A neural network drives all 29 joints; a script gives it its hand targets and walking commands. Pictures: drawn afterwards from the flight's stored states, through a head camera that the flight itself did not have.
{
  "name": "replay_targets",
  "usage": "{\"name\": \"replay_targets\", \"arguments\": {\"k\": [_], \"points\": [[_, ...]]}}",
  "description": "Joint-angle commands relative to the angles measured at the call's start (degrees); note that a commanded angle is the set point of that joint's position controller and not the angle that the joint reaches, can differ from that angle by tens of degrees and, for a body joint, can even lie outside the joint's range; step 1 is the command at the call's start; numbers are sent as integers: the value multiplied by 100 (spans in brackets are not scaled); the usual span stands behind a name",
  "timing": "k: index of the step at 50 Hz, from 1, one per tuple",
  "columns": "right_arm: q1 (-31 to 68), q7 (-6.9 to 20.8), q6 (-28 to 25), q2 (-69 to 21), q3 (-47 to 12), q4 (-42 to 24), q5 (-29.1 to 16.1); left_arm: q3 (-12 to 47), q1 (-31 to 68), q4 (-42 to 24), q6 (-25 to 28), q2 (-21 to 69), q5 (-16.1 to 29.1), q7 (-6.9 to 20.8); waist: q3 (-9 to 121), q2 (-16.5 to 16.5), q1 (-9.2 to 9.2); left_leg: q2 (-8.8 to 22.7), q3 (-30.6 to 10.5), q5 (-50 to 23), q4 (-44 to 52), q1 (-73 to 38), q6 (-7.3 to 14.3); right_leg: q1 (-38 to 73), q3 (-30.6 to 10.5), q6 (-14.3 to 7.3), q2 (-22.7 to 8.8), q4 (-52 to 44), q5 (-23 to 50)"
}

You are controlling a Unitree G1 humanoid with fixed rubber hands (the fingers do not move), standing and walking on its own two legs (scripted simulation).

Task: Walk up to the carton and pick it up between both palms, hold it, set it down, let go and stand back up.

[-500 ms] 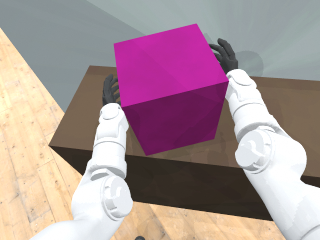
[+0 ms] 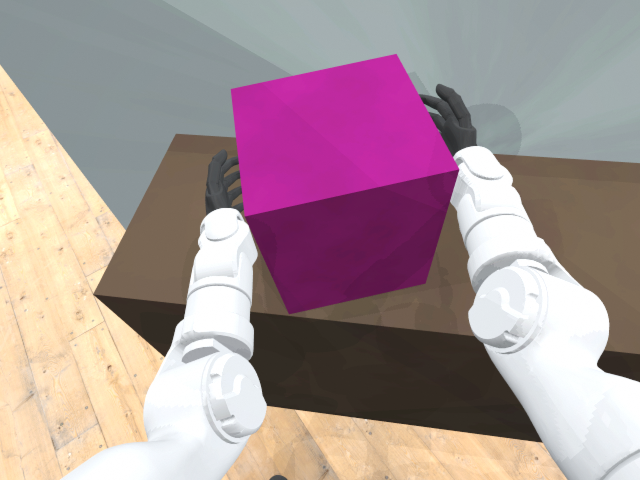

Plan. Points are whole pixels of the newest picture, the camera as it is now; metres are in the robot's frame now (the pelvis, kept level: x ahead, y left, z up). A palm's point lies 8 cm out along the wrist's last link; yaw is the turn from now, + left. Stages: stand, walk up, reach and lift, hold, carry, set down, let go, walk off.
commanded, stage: reach and lift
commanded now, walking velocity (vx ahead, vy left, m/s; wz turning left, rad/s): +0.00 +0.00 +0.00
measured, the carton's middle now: (337, 196) +0.45 +0.04 +0.07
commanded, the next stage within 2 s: none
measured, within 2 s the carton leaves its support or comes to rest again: neither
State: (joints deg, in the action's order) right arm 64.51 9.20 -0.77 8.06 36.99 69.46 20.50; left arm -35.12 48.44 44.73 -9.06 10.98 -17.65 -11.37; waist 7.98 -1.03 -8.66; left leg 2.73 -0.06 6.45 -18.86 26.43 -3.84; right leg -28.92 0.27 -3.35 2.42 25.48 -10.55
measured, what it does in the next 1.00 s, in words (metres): stands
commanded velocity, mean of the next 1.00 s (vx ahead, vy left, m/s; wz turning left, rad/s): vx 0.00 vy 0.00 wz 0.00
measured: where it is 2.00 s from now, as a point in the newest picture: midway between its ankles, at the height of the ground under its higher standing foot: outside the picture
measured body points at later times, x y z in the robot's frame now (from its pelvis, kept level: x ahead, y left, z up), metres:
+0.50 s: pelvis -0.01 +0.00 +0.00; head +0.02 -0.01 +0.45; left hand +0.39 +0.20 +0.08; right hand +0.47 -0.10 +0.13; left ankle +0.01 +0.17 -0.74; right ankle +0.01 -0.07 -0.74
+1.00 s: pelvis -0.02 +0.00 +0.00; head -0.03 +0.00 +0.45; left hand +0.36 +0.20 +0.10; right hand +0.43 -0.10 +0.15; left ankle +0.01 +0.17 -0.74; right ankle +0.01 -0.07 -0.74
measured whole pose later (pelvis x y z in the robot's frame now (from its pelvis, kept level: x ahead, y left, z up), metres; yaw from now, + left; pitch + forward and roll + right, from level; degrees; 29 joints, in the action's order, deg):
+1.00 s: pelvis -0.02 +0.00 +0.00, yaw +0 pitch +6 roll +1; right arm 57.6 1.7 -1.0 2.2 29.8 67.4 20.5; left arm -30.7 42.4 44.7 -12.7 5.9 -17.7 -7.5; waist 7.9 -1.7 -5.5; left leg 2.8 0.0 5.6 -18.8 19.5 -3.8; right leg -21.8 0.3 -2.9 2.4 24.9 -9.4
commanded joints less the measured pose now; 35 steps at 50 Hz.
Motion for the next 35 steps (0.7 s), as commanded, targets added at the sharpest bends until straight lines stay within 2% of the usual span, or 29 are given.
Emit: {"name": "replay_targets", "arguments": {"k": [1, 4, 5, 6, 7, 10, 13, 15, 16, 18, 20, 22, 23, 24, 27, 29, 31, 34, 35], "points": [[1873, 414, -348, -2859, -882, -183, 571, 1138, 3128, -1075, 401, 1745, -532, 596, 3243, -877, 309, -263, 770, -1210, 169, -855, 408, 3201, 363, 840, -377, -80, 3471], [1838, 356, -363, -2960, -1016, -211, 520, 1163, 3159, -1071, 426, 1690, -475, 615, 3331, -945, 261, -275, 787, -1211, 177, -843, 428, 3368, 343, 884, -390, -33, 3659], [1806, 317, -404, -2997, -1021, -317, 582, 1222, 3159, -1085, 454, 1731, -439, 640, 3394, -1035, 330, -289, 797, -1226, 169, -791, 426, 3417, 353, 900, -390, -35, 3753], [1729, 310, -433, -2996, -1061, -227, 532, 1274, 3118, -1016, 466, 1778, -428, 656, 3432, -959, 332, -289, 788, -1292, 146, -818, 419, 3426, 377, 905, -390, 10, 3894], [1642, 255, -435, -3117, -1146, -331, 492, 1310, 3067, -1008, 468, 1764, -361, 694, 3392, -1076, 389, -310, 792, -1281, 156, -779, 431, 3553, 336, 960, -427, 27, 4162], [1732, 181, -497, -3286, -1350, -444, 457, 1420, 3130, -1050, 533, 1792, -289, 757, 3357, -1072, 383, -326, 785, -1124, 262, -654, 440, 3784, 303, 1052, -496, 83, 4381], [1586, 136, -465, -3365, -1457, -387, 328, 1442, 3060, -890, 492, 1775, -291, 792, 3097, -947, 391, -329, 796, -951, 323, -621, 437, 3841, 278, 1045, -516, 73, 4387], [1684, 111, -486, -3370, -1498, -348, 294, 1585, 3197, -991, 479, 1864, -219, 785, 3113, -864, 437, -316, 787, -974, 324, -694, 417, 3760, 323, 999, -469, 25, 4212], [1661, 70, -484, -3495, -1601, -447, 243, 1679, 3333, -1107, 499, 1867, -167, 797, 3235, -860, 447, -325, 777, -1057, 312, -741, 418, 3906, 298, 1023, -487, 54, 4397], [1776, 35, -510, -3580, -1612, -493, 234, 1682, 3396, -931, 527, 1841, -147, 828, 3174, -896, 474, -322, 776, -879, 360, -694, 431, 3863, 272, 1067, -520, 32, 4307], [1774, 21, -532, -3620, -1703, -532, 159, 1868, 3452, -1065, 504, 1908, -63, 821, 3289, -744, 474, -322, 770, -953, 345, -825, 410, 3868, 286, 1017, -478, 14, 4262], [1845, -39, -567, -3615, -1731, -542, 133, 2022, 3536, -1041, 486, 1929, 14, 823, 3278, -708, 607, -316, 742, -963, 306, -979, 373, 3736, 351, 978, -436, -66, 4034], [1762, -82, -534, -3714, -1769, -510, 120, 2136, 3652, -1109, 477, 1949, 78, 844, 3246, -711, 678, -331, 740, -951, 298, -1004, 382, 3807, 308, 982, -453, -68, 4145], [1742, -106, -504, -3724, -1773, -483, 132, 2089, 3547, -944, 441, 1907, 70, 862, 3059, -795, 666, -323, 745, -875, 326, -1022, 391, 3708, 338, 972, -423, -117, 3938], [1840, -182, -504, -3831, -1769, -635, 110, 2243, 3719, -1000, 446, 1861, 185, 881, 3172, -673, 729, -325, 747, -738, 289, -1150, 378, 3645, 311, 951, -442, -211, 3602], [1972, -172, -523, -3838, -1754, -376, 52, 2423, 4083, -1131, 447, 1978, 264, 849, 3309, -570, 793, -320, 731, -756, 264, -1250, 354, 3498, 372, 886, -384, -229, 3368], [2028, -207, -529, -3831, -1761, -492, -10, 2590, 4129, -1250, 444, 2000, 385, 807, 3493, -424, 840, -317, 690, -796, 206, -1435, 307, 3352, 400, 875, -374, -275, 3240], [2052, -247, -467, -3896, -1800, -411, -87, 2640, 4286, -1228, 408, 1970, 427, 776, 3459, -356, 820, -305, 696, -617, 208, -1499, 294, 3246, 405, 827, -351, -358, 2825], [2052, -270, -436, -3896, -1761, -339, -53, 2661, 4331, -1170, 378, 1943, 442, 782, 3380, -402, 864, -309, 694, -563, 206, -1530, 294, 3128, 427, 831, -336, -382, 2743]]}}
